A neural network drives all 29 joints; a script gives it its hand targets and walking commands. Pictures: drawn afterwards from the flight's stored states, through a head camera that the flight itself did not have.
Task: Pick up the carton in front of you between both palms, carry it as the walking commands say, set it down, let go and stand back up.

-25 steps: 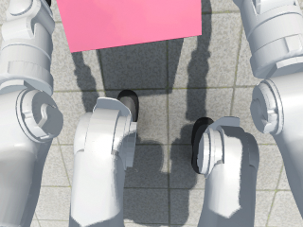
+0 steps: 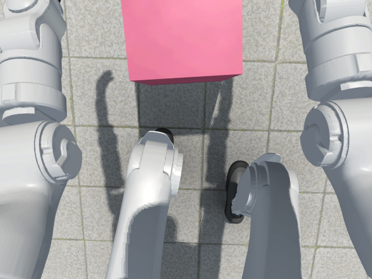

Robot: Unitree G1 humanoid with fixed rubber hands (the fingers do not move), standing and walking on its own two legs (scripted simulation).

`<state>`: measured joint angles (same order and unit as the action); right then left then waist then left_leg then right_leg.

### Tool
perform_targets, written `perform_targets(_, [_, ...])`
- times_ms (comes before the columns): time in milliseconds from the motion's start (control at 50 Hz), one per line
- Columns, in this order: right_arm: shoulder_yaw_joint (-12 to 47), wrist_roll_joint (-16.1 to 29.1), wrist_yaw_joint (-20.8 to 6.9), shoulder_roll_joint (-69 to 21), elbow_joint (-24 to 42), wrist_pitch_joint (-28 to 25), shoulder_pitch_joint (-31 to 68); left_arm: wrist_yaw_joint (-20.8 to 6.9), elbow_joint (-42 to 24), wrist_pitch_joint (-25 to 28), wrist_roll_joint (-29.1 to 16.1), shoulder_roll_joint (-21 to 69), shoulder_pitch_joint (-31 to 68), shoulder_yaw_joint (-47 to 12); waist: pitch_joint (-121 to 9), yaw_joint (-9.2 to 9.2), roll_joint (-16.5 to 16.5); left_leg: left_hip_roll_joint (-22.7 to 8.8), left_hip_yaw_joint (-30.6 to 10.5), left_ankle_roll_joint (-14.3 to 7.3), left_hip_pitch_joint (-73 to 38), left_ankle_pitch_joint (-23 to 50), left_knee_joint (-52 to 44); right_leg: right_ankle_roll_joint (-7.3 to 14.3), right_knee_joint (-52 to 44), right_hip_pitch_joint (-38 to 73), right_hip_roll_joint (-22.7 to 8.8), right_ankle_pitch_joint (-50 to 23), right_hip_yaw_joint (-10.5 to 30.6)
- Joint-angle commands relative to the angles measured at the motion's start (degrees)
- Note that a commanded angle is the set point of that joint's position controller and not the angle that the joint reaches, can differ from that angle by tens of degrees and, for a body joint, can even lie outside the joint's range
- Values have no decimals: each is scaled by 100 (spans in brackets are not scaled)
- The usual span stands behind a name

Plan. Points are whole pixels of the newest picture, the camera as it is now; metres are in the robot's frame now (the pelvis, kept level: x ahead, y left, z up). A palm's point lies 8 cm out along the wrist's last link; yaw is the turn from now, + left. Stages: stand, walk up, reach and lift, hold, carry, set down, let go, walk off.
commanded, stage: set down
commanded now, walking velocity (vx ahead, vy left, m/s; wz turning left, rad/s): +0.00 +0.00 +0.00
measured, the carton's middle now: (183, 36) +0.52 +0.13 -0.32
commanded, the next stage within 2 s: let go in 0.66 s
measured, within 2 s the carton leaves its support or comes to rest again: neither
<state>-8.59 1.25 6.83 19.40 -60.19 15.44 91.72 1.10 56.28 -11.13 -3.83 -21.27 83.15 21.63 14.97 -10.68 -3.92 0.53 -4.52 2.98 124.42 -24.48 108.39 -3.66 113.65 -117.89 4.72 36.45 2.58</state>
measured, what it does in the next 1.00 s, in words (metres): rises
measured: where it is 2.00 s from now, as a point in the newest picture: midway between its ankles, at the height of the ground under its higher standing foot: (196, 186)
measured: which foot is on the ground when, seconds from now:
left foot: down 0.00-1.00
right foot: down 0.00-1.00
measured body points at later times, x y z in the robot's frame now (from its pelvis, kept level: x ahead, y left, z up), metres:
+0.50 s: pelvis +0.03 +0.01 +0.12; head +0.36 +0.06 +0.42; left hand +0.52 +0.34 +0.02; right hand +0.63 -0.04 +0.02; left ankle +0.14 +0.14 -0.41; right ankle +0.09 -0.13 -0.41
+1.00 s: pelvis +0.06 +0.02 +0.24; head +0.34 +0.06 +0.59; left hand +0.45 +0.32 +0.12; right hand +0.53 -0.08 +0.12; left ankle +0.14 +0.14 -0.41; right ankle +0.09 -0.13 -0.41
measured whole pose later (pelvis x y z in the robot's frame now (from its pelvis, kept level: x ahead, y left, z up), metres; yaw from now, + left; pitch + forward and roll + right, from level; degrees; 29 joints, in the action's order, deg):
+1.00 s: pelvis +0.06 +0.02 +0.24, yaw -1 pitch +40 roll -4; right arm -15.4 -9.2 7.8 3.8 -34.1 13.9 46.0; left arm -8.2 34.1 -11.1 6.0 -13.9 40.7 19.0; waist -2.2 -7.3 -1.9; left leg -1.2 -2.5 0.0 80.6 -13.4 53.9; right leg -3.8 54.1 -74.3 2.4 20.1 4.0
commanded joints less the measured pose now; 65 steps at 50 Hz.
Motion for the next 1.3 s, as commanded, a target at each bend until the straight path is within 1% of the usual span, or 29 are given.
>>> perform_targets(0, [-356, -173, -94, 641, 466, -178, 1292, 20, -794, 78, 169, -549, 1292, 50, -6689, -243, 325, 167, 1034, 101, -5014, 1705, -989, 154, -1422, 1313, 353, -447, -946])
perform_targets(60, [-221, -61, -92, 693, 829, -171, 1329, 79, -1097, 1, 127, -606, 1103, 64, -7351, -347, 214, 207, 1043, 90, -5460, 2069, -1195, 143, -1623, 1624, 381, -652, -991])
perform_targets(100, [-92, 30, -93, 663, 1048, -113, 1307, 111, -1299, -78, 90, -650, 943, 72, -7723, -425, 95, 238, 1054, 77, -5712, 2317, -1367, 134, -1780, 1865, 402, -800, -1011])
perform_targets(140, [0, 81, -107, 610, 1231, -34, 1228, 120, -1499, -163, 60, -672, 765, 91, -7989, -465, -36, 268, 1058, 70, -5893, 2547, -1567, 119, -1975, 2078, 423, -948, -1020])
perform_targets(200, [52, 77, -138, 531, 1434, 86, 1028, 89, -1752, -280, 32, -676, 489, 140, -8268, -459, -173, 299, 1058, 81, -6110, 2849, -1863, 92, -2312, 2338, 448, -1169, -1009])
perform_targets(300, [-32, -28, -151, 460, 1743, 169, 778, -21, -2041, -367, 18, -615, 167, 207, -8437, -383, -239, 312, 1082, 108, -6380, 3182, -2357, 59, -2886, 2821, 454, -1547, -951])
perform_targets(360, [-106, -116, -170, 397, 1763, 185, 653, -88, -2052, -372, 43, -573, 46, 243, -8303, -334, -249, 306, 1102, 112, -6397, 3172, -2685, 55, -3238, 3141, 438, -1670, -895])
perform_targets(440, [-215, -241, -212, 281, 1633, 176, 439, -165, -1907, -338, 138, -504, -103, 302, -7987, -295, -234, 299, 1123, 103, -6406, 3087, -3154, 50, -3738, 3525, 399, -1775, -802])
perform_targets(600, [-422, -502, -316, 10, 1454, 64, 56, -302, -1716, -194, 513, -330, -407, 583, -7536, -339, -229, 289, 1119, 62, -6651, 3180, -4049, 35, -4643, 4321, 338, -2159, -644])
perform_targets(660, [-556, -670, -348, -126, 1376, 10, -185, -380, -1656, -127, 688, -192, -585, 673, -7300, -271, -228, 275, 1097, 54, -6712, 3128, -4345, 24, -4950, 4550, 310, -2236, -607])
perform_targets(700, [-690, -821, -318, -254, 1453, -16, -541, -458, -1720, -90, 785, -120, -847, 643, -7419, -195, -185, 271, 1095, 51, -6987, 3261, -4519, 5, -5166, 4825, 311, -2417, -596])
perform_targets(740, [-789, -959, -241, -435, 1666, -43, -1003, -551, -1863, -51, 859, -103, -1234, 568, -7716, -154, -138, 274, 1091, 34, -7404, 3571, -4652, -25, -5361, 5158, 327, -2716, -589])
perform_targets(780, [-831, -1053, -130, -659, 2002, -75, -1495, -655, -2075, -16, 938, -129, -1683, 501, -8011, -156, -92, 282, 1074, 3, -7841, 3912, -4774, -57, -5547, 5523, 349, -3061, -566])
perform_targets(840, [-812, -1136, 48, -1026, 2686, -116, -2382, -817, -2509, 17, 1014, -177, -2507, 258, -8228, -114, 42, 280, 1000, -63, -8527, 4275, -5018, -96, -5858, 6004, 357, -3443, -541])
perform_targets(900, [-701, -1095, 133, -1208, 3338, -226, -3292, -918, -2923, 76, 1021, -190, -3371, -86, -7895, -71, 246, 233, 871, -109, -9276, 4456, -5319, -101, -6222, 6041, 354, -3377, -573])
perform_targets(940, [-604, -1045, 146, -1262, 3594, -337, -3733, -962, -3035, 150, 988, -134, -3845, -269, -7368, -10, 346, 195, 762, -137, -9628, 4319, -5555, -90, -6481, 5923, 329, -3106, -587])
perform_targets(1000, [-472, -984, 107, -1341, 3615, -508, -4425, -1036, -3002, 295, 855, -17, -4532, -525, -6511, 113, 431, 152, 605, -154, -9958, 3833, -5913, -56, -6853, 5826, 246, -2501, -580])
perform_targets(1080, [-417, -973, -30, -1297, 3373, -758, -5400, -1051, -2991, 521, 685, 118, -5407, -790, -5708, 261, 570, 91, 407, -113, -10487, 3239, -6360, 22, -7204, 5900, 150, -1880, -550])
perform_targets(1180, [-340, -919, -207, -1126, 3223, -1091, -6563, -932, -3155, 758, 491, 334, -6569, -1135, -5020, 441, 726, 50, 236, -33, -11090, 2854, -6856, 124, -7533, 6551, 94, -1762, -538])
perform_targets(1280, [-193, -750, -365, -963, 3305, -1355, -7562, -756, -3535, 959, 361, 410, -7601, -1481, -4245, 515, 777, 52, 285, -21, -11349, 2737, -7281, 246, -7968, 7649, 30, -1876, -482])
